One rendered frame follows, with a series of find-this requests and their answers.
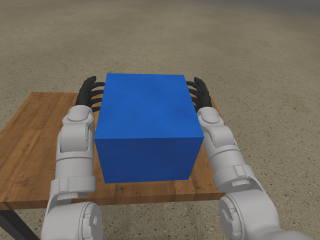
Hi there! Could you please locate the robot left upper arm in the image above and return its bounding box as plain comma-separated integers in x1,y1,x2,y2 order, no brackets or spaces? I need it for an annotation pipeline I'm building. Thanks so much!
42,201,104,240

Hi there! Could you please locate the table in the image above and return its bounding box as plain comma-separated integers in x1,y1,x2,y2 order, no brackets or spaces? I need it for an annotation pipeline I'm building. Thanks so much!
0,92,246,240

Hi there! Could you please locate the robot right upper arm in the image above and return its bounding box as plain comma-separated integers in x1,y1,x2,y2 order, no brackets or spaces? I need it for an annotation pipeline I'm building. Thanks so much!
218,189,314,240

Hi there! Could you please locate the right robot hand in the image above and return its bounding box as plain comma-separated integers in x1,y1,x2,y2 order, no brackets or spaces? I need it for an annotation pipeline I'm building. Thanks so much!
186,77,212,113

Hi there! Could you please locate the robot right forearm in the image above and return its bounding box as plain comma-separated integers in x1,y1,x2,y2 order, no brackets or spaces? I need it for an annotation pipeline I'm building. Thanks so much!
197,106,280,225

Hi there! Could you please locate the left robot hand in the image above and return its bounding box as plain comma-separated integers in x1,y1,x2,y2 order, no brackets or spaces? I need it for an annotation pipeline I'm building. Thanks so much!
75,76,105,113

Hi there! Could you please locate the carton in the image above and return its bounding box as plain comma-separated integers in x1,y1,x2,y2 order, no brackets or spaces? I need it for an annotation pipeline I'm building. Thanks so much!
94,73,204,184

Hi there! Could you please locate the robot left forearm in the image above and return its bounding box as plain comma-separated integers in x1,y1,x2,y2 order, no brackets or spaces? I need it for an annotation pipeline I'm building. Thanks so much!
41,105,96,240

